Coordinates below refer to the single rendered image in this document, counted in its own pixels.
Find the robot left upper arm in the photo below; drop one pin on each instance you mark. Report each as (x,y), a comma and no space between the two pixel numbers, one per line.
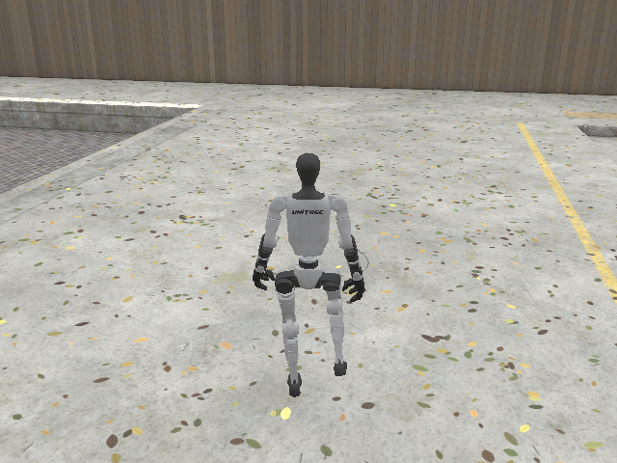
(277,205)

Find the humanoid robot head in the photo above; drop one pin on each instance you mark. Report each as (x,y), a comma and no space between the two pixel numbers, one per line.
(308,167)

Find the right robot hand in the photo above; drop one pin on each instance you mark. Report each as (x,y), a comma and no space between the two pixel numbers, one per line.
(358,286)

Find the robot right shin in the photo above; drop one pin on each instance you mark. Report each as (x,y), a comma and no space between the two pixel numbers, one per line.
(337,331)

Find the right robot forearm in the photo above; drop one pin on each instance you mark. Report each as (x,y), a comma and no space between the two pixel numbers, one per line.
(353,261)

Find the robot right upper arm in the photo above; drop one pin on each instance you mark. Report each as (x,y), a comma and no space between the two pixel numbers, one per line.
(339,205)

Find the left robot forearm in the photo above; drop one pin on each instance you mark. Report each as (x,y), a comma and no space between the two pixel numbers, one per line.
(262,257)

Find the left robot hand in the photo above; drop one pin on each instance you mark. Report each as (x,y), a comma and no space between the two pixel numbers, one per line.
(263,276)

